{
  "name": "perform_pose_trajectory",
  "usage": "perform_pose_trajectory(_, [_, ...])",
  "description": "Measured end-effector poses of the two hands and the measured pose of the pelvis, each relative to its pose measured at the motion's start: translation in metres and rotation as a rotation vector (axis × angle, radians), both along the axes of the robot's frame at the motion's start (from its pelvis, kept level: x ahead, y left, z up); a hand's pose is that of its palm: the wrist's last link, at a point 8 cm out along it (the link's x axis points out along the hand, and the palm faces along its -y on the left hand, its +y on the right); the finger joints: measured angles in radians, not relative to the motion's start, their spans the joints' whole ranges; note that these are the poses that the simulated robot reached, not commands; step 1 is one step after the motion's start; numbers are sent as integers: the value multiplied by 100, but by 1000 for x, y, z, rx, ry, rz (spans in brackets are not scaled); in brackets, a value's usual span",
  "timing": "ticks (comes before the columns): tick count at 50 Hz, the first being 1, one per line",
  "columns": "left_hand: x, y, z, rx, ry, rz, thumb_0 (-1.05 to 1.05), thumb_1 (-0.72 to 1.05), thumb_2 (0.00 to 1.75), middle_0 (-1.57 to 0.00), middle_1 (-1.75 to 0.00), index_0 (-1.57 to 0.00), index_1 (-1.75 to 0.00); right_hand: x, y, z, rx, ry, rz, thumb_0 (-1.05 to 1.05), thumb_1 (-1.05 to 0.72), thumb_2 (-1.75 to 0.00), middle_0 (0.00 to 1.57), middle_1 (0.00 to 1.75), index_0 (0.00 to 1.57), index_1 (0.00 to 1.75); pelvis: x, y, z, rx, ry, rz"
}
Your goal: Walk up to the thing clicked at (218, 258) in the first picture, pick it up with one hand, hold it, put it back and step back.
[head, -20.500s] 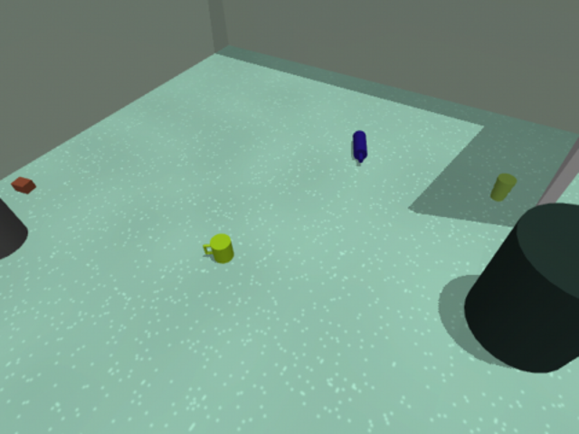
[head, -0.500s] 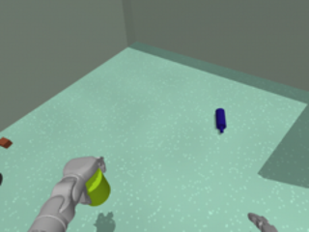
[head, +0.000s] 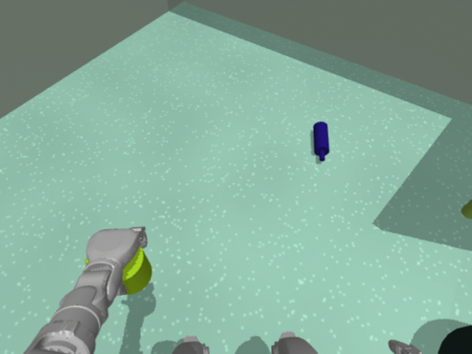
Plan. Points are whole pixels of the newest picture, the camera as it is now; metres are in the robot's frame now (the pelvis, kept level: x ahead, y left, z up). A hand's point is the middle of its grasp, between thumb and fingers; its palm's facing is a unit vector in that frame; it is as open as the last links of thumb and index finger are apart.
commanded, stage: crouch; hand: left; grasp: from above
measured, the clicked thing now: (118, 266) +0.33 +0.25 -0.15
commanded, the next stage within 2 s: lower in 1.44 s
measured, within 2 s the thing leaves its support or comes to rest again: neither
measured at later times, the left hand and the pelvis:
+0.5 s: hand (147, 272) +0.38 +0.24 -0.36, palm faces -0.48 +0.01 -0.88, open 10.9 cm; pelvis -0.04 +0.01 -0.20, yaw -2 degrees
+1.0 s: hand (155, 273) +0.41 +0.25 -0.48, palm faces -0.46 -0.02 -0.89, open 10.9 cm; pelvis -0.05 +0.01 -0.30, yaw -5 degrees
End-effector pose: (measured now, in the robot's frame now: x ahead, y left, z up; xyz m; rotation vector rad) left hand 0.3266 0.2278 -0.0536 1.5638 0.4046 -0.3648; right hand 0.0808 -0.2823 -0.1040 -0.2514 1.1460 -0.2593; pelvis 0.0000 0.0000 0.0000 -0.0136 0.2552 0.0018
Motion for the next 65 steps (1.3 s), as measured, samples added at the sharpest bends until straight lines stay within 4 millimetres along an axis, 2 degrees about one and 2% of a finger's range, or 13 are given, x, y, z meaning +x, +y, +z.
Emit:
perform_pose_trajectory(7, [27,5,-70,18,-40,8,1,-17,74,-56,-77,-55,-79,-45,-5,-60,-50,106,-43,0,-91,-89,20,30,21,30,-13,5,-61,-17,149,-6])
perform_pose_trajectory(15, [49,7,-147,16,-48,35,1,-17,74,-55,-78,-55,-79,-79,12,-135,-34,181,-74,0,-91,-89,20,30,21,30,-27,11,-130,-31,268,-14])
perform_pose_trajectory(24, [57,12,-236,-1,9,22,1,-17,74,-55,-78,-54,-80,-84,27,-210,11,210,-23,0,-90,-89,20,30,21,30,-39,13,-197,-44,364,-14])
perform_pose_trajectory(31, [64,14,-290,-19,-6,15,1,-17,75,-55,-78,-54,-80,-74,22,-249,7,227,39,0,-90,-90,20,30,21,30,-41,10,-238,-55,403,-18])
perform_pose_trajectory(36, [72,15,-316,-20,-18,25,1,-18,75,-55,-78,-55,-80,-68,15,-266,-11,227,69,0,-91,-90,20,30,21,30,-42,8,-260,-62,410,-22])
perform_pose_trajectory(42, [81,17,-339,-15,-22,39,1,-18,75,-55,-78,-55,-80,-70,8,-281,-25,233,75,0,-91,-90,20,30,21,30,-44,6,-280,-66,411,-30])
perform_pose_trajectory(56, [88,19,-382,-20,7,37,1,-17,74,-54,-79,-54,-80,-100,11,-313,-7,306,48,0,-91,-90,20,30,21,30,-50,7,-317,-73,400,-42])
perform_pose_trajectory(65, [92,17,-403,-24,0,33,1,-17,74,-54,-79,-54,-80,-116,14,-333,8,340,44,0,-91,-90,20,30,21,30,-53,7,-338,-72,389,-48])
